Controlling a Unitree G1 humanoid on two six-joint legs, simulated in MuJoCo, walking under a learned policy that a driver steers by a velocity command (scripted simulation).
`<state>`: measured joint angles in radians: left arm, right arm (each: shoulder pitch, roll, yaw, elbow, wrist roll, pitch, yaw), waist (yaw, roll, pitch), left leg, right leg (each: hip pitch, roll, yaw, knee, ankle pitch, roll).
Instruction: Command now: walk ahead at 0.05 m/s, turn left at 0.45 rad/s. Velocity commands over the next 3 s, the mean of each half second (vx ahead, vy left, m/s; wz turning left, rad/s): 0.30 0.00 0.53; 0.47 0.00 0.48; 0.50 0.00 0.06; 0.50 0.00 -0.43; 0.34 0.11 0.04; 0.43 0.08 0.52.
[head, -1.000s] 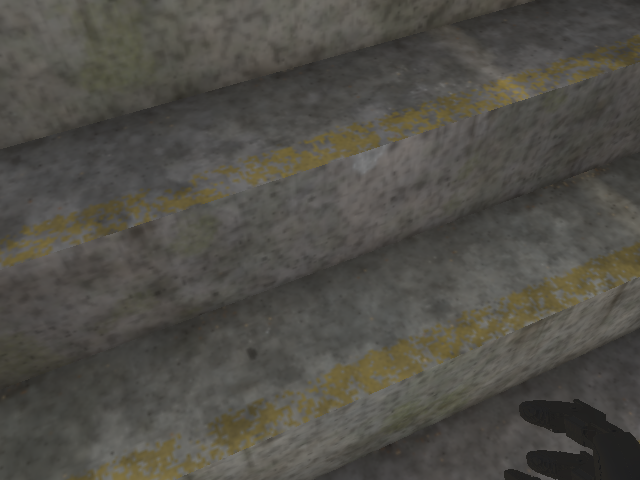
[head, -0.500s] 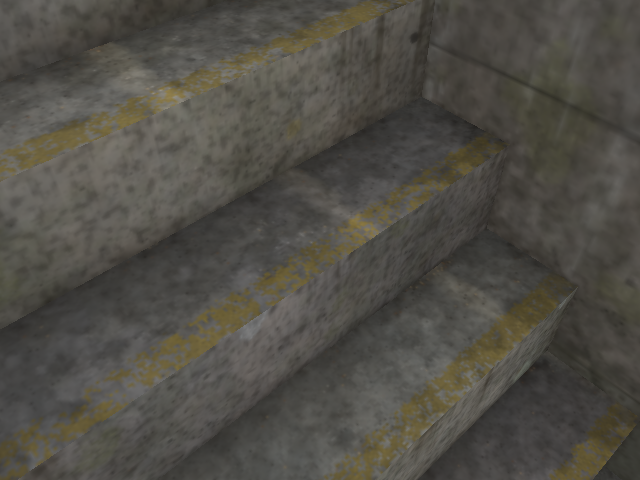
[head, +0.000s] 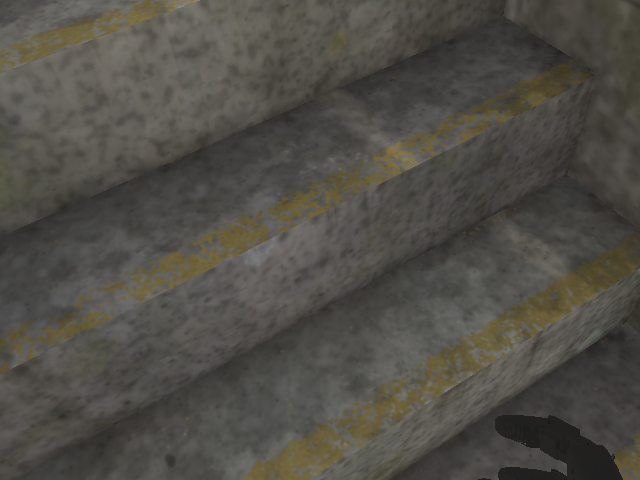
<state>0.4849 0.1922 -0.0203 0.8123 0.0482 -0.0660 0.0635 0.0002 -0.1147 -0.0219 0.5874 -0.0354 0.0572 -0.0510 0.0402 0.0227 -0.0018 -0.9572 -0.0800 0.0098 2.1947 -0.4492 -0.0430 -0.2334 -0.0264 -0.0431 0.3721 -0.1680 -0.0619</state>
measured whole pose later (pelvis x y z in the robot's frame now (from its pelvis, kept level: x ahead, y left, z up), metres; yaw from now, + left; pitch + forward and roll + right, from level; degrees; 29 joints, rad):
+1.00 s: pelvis +0.09 +0.04 +0.09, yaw +27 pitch +2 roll -2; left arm 0.05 0.15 0.03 0.67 0.03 0.00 0.02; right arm 0.27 -0.23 -0.10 0.80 -0.04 -0.14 0.02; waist 0.00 0.05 0.01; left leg -0.54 -0.09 -0.19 1.58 0.14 0.11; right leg -0.82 -0.01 -0.16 1.24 -0.47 -0.10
